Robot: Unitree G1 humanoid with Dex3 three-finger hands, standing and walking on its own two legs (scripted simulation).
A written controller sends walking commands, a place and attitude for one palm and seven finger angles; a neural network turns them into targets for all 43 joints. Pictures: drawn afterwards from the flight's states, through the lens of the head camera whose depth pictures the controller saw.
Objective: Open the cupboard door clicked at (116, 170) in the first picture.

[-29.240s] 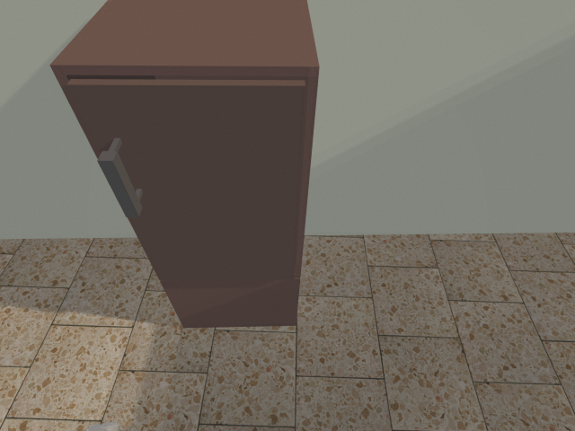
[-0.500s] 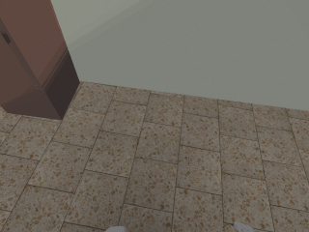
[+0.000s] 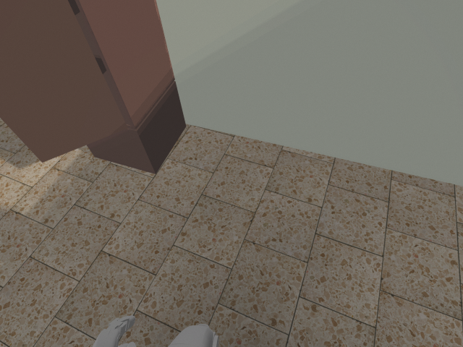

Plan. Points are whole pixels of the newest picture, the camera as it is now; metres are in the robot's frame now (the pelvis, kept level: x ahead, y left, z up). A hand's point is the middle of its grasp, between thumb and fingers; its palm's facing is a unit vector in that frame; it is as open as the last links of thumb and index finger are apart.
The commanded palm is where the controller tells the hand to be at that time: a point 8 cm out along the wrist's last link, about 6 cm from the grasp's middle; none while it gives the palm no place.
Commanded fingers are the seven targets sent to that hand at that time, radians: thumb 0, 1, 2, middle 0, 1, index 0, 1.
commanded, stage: turn to face it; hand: left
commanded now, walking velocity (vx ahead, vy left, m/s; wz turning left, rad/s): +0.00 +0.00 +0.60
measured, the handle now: out of the picture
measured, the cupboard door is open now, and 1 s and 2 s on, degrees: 50 50 50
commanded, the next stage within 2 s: take the last steps up to it in 0.78 s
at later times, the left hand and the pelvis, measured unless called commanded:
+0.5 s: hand out of the picture -0.01 +0.26 -0.17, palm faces +0.34 -0.91 -0.25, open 7.4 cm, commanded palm none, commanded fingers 0.00 0.90 0.90 -0.20 -0.30 -0.20 -0.30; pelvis +0.00 +0.03 +0.00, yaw +17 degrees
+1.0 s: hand out of the picture -0.03 +0.17 -0.15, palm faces +0.48 -0.85 -0.23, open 7.3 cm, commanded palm none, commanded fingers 0.00 0.90 0.90 -0.20 -0.30 -0.20 -0.30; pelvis +0.00 -0.02 +0.01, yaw +27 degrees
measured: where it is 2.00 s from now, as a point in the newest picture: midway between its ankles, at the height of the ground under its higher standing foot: (205, 334)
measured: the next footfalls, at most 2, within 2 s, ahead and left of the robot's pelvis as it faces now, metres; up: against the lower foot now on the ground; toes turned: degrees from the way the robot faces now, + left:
left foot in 0.30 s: +0.02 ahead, +0.14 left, +0.00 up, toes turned +18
right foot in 0.76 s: +0.07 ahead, -0.10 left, +0.00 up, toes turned +18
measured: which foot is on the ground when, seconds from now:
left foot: up 0.00-0.28, down 0.30-0.76, up 0.78-1.00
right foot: down 0.00-0.30, up 0.32-0.74, down 0.76-1.00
